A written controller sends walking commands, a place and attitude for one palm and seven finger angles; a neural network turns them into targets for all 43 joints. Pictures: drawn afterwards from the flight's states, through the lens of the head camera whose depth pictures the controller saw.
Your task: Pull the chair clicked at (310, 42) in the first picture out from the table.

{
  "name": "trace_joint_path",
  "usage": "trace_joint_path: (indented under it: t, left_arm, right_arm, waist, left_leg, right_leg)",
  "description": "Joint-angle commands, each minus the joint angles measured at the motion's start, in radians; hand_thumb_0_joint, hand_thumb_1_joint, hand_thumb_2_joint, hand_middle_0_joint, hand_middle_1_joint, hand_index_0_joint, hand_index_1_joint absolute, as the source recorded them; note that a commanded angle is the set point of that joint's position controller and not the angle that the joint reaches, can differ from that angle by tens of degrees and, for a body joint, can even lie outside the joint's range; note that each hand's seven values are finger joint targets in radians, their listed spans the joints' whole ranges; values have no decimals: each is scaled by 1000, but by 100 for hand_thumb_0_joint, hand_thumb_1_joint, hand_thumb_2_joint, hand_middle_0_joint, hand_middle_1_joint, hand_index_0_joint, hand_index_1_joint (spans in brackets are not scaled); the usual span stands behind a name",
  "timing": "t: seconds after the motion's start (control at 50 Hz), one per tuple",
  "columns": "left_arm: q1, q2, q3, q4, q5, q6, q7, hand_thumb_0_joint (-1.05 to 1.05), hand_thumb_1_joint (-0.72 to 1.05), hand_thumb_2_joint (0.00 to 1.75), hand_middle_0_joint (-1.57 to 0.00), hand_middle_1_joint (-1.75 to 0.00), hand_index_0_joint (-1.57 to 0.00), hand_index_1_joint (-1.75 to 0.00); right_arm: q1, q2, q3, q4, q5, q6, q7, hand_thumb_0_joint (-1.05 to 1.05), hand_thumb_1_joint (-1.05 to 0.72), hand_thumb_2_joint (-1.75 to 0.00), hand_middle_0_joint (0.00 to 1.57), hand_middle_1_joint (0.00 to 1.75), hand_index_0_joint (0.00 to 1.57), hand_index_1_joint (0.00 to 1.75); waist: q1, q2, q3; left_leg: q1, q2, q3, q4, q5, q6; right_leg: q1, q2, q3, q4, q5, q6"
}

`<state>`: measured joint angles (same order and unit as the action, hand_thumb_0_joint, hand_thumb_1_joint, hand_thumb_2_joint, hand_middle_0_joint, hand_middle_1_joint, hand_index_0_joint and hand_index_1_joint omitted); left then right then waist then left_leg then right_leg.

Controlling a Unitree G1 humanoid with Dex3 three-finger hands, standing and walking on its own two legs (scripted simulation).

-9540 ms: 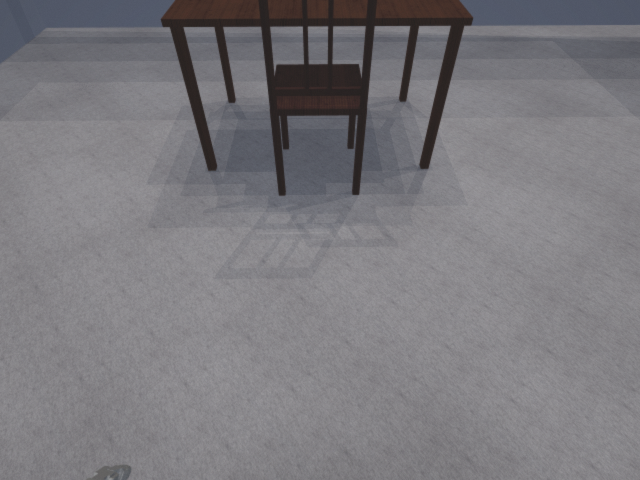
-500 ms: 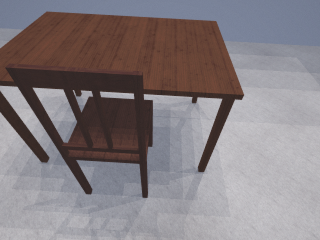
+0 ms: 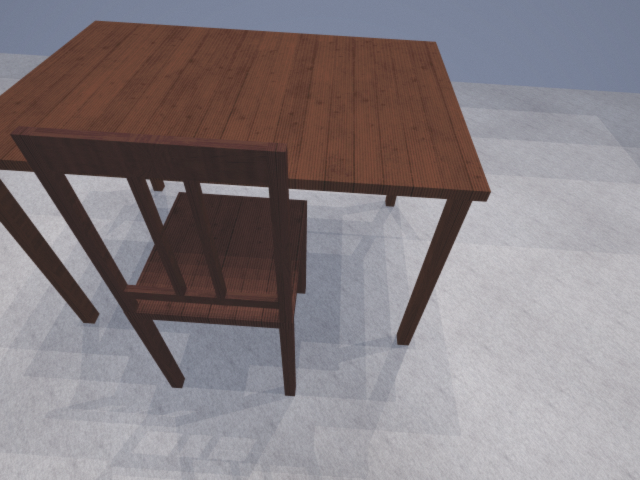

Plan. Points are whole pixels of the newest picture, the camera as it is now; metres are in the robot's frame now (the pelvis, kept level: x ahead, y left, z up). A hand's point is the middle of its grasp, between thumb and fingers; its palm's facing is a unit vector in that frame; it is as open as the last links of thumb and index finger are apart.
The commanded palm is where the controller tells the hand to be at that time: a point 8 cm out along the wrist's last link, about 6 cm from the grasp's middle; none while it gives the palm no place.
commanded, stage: shuffle to correct the standing spot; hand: left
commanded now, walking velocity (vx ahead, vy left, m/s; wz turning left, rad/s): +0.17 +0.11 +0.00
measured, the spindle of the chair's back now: (161, 242) +0.51 +0.33 -0.07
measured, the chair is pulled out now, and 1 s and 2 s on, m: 0.00 0.00 0.00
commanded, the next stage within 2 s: come to a stop and stand still in 0.24 s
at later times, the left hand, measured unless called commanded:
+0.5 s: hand out of the picture +0.08 +0.20 -0.18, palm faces +0.03 -0.98 -0.19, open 7.3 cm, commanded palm none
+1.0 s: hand out of the picture +0.09 +0.21 -0.17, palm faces +0.00 -0.97 -0.25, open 7.3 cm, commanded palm none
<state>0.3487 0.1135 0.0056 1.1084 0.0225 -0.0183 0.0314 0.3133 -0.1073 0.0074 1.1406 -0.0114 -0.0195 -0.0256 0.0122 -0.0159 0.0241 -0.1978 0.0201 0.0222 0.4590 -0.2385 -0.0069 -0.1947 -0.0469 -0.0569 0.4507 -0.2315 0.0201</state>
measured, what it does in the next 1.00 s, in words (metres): steps on the spot: right foot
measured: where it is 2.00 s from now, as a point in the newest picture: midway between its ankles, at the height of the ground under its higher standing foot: outside the picture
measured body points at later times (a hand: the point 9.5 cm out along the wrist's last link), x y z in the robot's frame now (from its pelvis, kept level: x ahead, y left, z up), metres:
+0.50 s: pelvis +0.07 +0.03 -0.01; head +0.09 +0.03 +0.44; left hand +0.08 +0.25 -0.17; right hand +0.00 -0.17 -0.16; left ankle +0.01 +0.12 -0.74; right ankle +0.10 -0.08 -0.73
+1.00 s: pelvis +0.05 +0.03 -0.01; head +0.04 +0.01 +0.44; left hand +0.09 +0.26 -0.15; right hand +0.10 -0.21 -0.16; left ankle +0.01 +0.12 -0.74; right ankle +0.11 -0.08 -0.74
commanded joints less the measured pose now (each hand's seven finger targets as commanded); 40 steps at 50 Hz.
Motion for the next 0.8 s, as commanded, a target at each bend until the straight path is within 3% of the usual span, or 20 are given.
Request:
trace_joint_path:
  t: [0.0,0.06,0.16,0.2,0.22,0.24,0.26,0.28,0.3,0.34,0.4,0.44,0.46,0.5,0.52,0.56,0.6,0.64,0.76,0.78]
  left_arm:
    - [104,80,16,-14,-1,-6,1,0,90,90,-20,-30,-20,-30]
    - [110,99,30,-26,5,3,-4,0,90,90,-20,-30,-20,-30]
    - [149,146,62,-38,2,6,-3,0,90,90,-20,-30,-20,-30]
    - [123,145,68,-50,4,1,-3,0,90,90,-20,-30,-20,-30]
    - [95,133,67,-57,6,0,-5,0,90,90,-20,-30,-20,-30]
    - [72,113,61,-65,8,4,-10,0,90,90,-20,-30,-20,-30]
    - [59,72,53,-72,9,4,-15,0,90,90,-20,-30,-20,-30]
    - [15,41,42,-95,13,-5,-15,0,90,90,-20,-30,-20,-30]
    - [-23,47,38,-112,14,-13,-15,0,90,90,-20,-30,-20,-30]
    - [-65,35,34,-115,6,-26,-20,0,90,90,-20,-30,-20,-30]
    - [-33,3,19,-94,-6,-11,-17,0,90,90,-20,-30,-20,-30]
    - [27,26,22,-68,-12,-8,-9,0,90,90,-20,-30,-20,-30]
    - [62,60,27,-56,-10,-12,-5,0,90,90,-20,-30,-20,-30]
    - [66,135,33,-42,-16,-14,3,0,90,90,-20,-30,-20,-30]
    - [42,149,33,-48,-17,-6,2,0,90,90,-20,-30,-20,-30]
    - [24,139,35,-57,-15,-4,11,0,90,90,-20,-30,-20,-30]
    - [4,151,43,-73,-13,3,18,0,90,90,-20,-30,-20,-30]
    - [-25,158,47,-88,-13,11,20,0,90,90,-20,-30,-20,-30]
    - [-118,107,42,-141,-2,36,12,0,90,90,-20,-30,-20,-30]
    - [20,161,39,-95,-12,24,47,0,90,90,-20,-30,-20,-30]
  right_arm:
    - [83,-96,-17,-21,-2,-2,-5,0,-90,-90,20,30,20,30]
    - [83,-101,-24,-34,-7,11,3,0,-90,-90,20,30,20,30]
    - [68,-76,-29,-80,-14,13,11,0,-90,-90,20,30,20,30]
    - [89,-68,-28,-83,-15,3,15,0,-90,-90,20,30,20,30]
    - [133,-70,-27,-71,-14,-4,15,0,-90,-90,20,30,20,30]
    - [183,-89,-29,-51,-13,-9,13,0,-90,-90,20,30,20,30]
    - [249,-134,-36,-25,-14,-19,6,0,-90,-90,20,30,20,30]
    - [310,-163,-39,-8,-14,-23,-6,0,-90,-90,20,30,20,30]
    - [316,-146,-32,-3,-14,-27,-14,0,-90,-90,20,30,20,30]
    - [274,-127,-22,-16,-16,-38,-18,0,-90,-90,20,30,20,30]
    - [166,-124,-11,-32,-15,-42,-27,0,-90,-90,20,30,20,30]
    - [119,-125,-11,-33,-5,-38,-34,0,-90,-90,20,30,20,30]
    - [117,-118,-13,-35,3,-39,-34,0,-90,-90,20,30,20,30]
    - [157,-86,-20,-35,14,-29,-30,0,-90,-90,20,30,20,30]
    - [156,-68,-26,-30,10,-22,-26,0,-90,-90,20,30,20,30]
    - [157,-71,-35,-29,9,-1,-30,0,-90,-90,20,30,20,30]
    - [166,-77,-47,-30,12,7,-27,0,-90,-90,20,30,20,30]
    - [147,-77,-52,-34,8,10,-26,0,-90,-90,20,30,20,30]
    - [23,-120,-53,-82,-5,6,-27,0,-90,-90,20,30,20,30]
    - [-86,-202,-74,-171,21,-1,-18,0,-90,-90,20,30,20,30]
  waist:
    - [-1,14,70]
    - [7,-8,118]
    - [21,-148,130]
    - [0,-122,124]
    - [-26,-71,113]
    - [-41,42,131]
    - [-60,220,116]
    - [-79,321,124]
    - [-82,260,135]
    - [-61,110,112]
    - [-12,128,63]
    - [23,95,25]
    - [37,60,-2]
    - [6,-4,-41]
    - [-1,22,5]
    - [-1,-143,-37]
    - [-6,-140,-86]
    - [-10,-51,-92]
    - [-2,79,24]
    - [35,67,-69]
  left_leg:
    - [-65,54,-50,-103,-61,32]
    - [-139,31,-42,-77,-224,40]
    - [-238,-15,46,163,-162,35]
    - [-163,0,49,129,-132,37]
    - [-82,5,41,47,-121,40]
    - [-34,20,-19,-27,-114,53]
    - [45,130,-176,-126,-69,99]
    - [130,233,-336,-212,46,179]
    - [191,277,-382,-204,212,254]
    - [190,288,-320,-147,503,283]
    - [84,209,-145,-116,706,210]
    - [53,161,-93,-53,720,144]
    - [27,133,-79,-7,616,101]
    - [-119,53,-56,-24,182,35]
    - [-126,29,-61,-49,137,30]
    - [-93,36,-35,31,209,19]
    - [-52,28,-23,75,232,12]
    - [-8,38,-22,69,315,13]
    - [-31,164,-131,-77,465,89]
    - [20,174,-45,147,623,48]
  right_leg:
    - [-30,-57,69,-90,-86,-50]
    - [-64,-69,97,-107,-295,-65]
    - [-45,-202,269,-214,-461,-145]
    - [-102,-213,241,-183,-404,-158]
    - [-143,-174,173,-110,-344,-144]
    - [-180,-89,82,0,-292,-114]
    - [-252,-7,-33,200,-218,-80]
    - [-386,42,-91,379,-286,-60]
    - [-485,21,-42,517,-343,-73]
    - [-486,-25,6,567,-313,-74]
    - [-248,-29,6,325,-191,-44]
    - [-72,-14,3,78,22,-32]
    - [29,-28,20,-27,184,-28]
    - [183,-172,165,72,622,-97]
    - [140,-186,146,97,674,-99]
    - [147,-182,143,127,820,-115]
    - [131,-196,139,137,834,-138]
    - [79,-180,133,150,752,-135]
    - [-50,-26,64,166,126,-47]
    - [-30,-75,80,119,301,-54]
